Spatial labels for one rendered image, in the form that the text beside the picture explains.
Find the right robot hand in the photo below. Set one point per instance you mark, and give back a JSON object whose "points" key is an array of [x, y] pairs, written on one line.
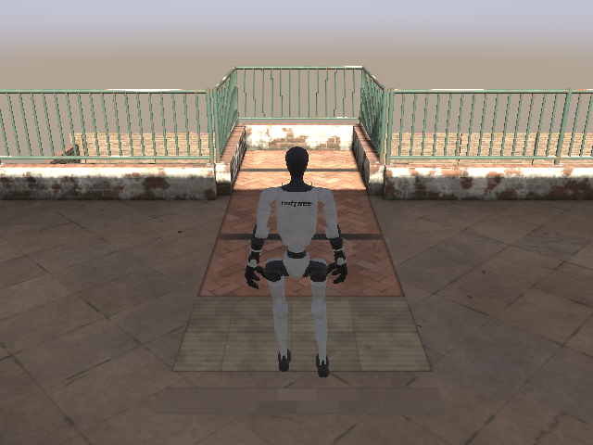
{"points": [[342, 269]]}

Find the left robot forearm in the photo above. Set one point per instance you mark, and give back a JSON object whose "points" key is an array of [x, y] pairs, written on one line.
{"points": [[255, 250]]}

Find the left robot thigh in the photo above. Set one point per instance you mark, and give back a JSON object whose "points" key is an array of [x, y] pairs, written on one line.
{"points": [[274, 271]]}

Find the left robot hand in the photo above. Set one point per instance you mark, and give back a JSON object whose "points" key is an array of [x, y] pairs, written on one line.
{"points": [[250, 275]]}

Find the robot right upper arm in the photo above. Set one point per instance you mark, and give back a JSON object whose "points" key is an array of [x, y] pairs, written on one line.
{"points": [[326, 197]]}

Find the right robot forearm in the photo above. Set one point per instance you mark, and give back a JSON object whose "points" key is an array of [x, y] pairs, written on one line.
{"points": [[338, 248]]}

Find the robot left upper arm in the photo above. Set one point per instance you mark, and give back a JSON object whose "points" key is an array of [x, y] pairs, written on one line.
{"points": [[267, 196]]}

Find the left robot foot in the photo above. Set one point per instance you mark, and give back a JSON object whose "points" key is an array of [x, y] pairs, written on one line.
{"points": [[284, 363]]}

